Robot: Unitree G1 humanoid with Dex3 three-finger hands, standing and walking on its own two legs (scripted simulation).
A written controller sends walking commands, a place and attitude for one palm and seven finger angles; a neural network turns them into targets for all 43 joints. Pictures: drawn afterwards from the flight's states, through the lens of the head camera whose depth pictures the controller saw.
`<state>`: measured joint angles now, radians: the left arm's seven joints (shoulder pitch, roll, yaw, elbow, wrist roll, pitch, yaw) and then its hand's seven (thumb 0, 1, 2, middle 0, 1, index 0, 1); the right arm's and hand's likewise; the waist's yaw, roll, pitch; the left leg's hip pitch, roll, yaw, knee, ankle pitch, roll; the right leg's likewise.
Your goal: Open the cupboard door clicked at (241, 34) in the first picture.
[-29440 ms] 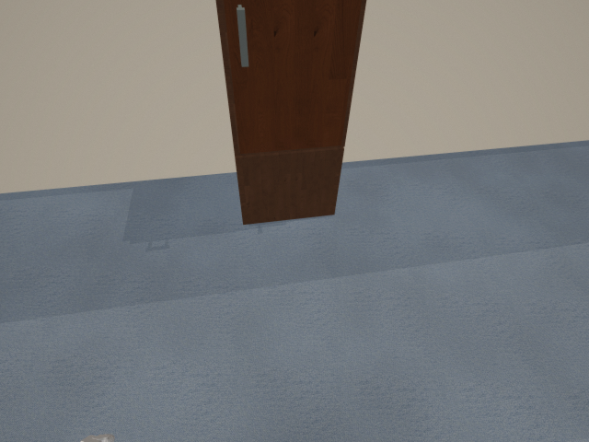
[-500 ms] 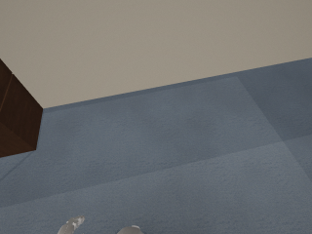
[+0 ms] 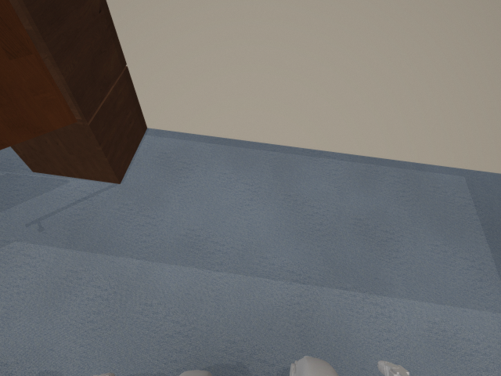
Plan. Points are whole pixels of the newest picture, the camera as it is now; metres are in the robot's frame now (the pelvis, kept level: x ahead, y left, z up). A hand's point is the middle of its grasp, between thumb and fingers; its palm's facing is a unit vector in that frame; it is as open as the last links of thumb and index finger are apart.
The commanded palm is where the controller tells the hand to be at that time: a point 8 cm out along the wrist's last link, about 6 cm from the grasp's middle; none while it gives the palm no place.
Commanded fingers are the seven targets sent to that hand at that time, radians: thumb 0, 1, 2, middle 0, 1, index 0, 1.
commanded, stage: turn to face it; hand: left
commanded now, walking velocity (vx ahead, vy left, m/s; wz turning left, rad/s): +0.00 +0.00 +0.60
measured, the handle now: out of the picture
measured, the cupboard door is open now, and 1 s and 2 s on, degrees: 43 43 43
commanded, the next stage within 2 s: take the last steps up to it in 1.02 s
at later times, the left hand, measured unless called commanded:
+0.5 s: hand out of the picture +0.01 +0.16 -0.16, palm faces +0.35 -0.91 -0.23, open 7.3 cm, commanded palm none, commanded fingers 0.00 0.90 0.90 -0.20 -0.30 -0.20 -0.30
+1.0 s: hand out of the picture +0.03 +0.17 -0.16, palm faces +0.50 -0.83 -0.26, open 7.4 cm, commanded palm none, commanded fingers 0.00 0.90 0.90 -0.20 -0.30 -0.20 -0.30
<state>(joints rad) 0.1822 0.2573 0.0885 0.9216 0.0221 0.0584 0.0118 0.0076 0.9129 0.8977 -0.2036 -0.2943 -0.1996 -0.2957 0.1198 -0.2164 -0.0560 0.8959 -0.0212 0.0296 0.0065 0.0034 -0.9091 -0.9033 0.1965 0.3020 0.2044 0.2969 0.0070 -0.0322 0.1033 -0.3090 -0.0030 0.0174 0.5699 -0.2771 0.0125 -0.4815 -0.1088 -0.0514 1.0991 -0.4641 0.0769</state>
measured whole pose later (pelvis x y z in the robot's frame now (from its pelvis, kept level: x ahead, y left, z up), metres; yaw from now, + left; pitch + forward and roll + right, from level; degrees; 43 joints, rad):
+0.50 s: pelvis +0.02 -0.04 +0.00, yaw +20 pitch +1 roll +2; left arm 0.23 0.18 0.05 0.90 0.03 0.00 0.02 0.00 0.92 0.90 -0.21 -0.30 -0.21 -0.30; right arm 0.11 -0.23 -0.07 0.95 -0.01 0.08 0.03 0.01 -0.91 -0.90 0.19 0.30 0.20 0.30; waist 0.00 -0.03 0.12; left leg -0.40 0.02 0.07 0.83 -0.44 -0.05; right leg -0.20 -0.15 -0.27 0.55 -0.35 0.01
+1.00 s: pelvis +0.05 -0.05 +0.00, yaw +29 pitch +1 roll +1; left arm 0.17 0.19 0.06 0.93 0.02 0.01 0.01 0.00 0.91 0.90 -0.20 -0.29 -0.20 -0.30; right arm 0.20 -0.18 -0.05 0.98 -0.01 0.04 0.00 0.00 -0.91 -0.90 0.20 0.30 0.21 0.30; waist -0.01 0.01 0.06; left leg -0.29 -0.01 -0.02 0.58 -0.31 -0.01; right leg -0.27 -0.05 -0.07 0.57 -0.33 0.02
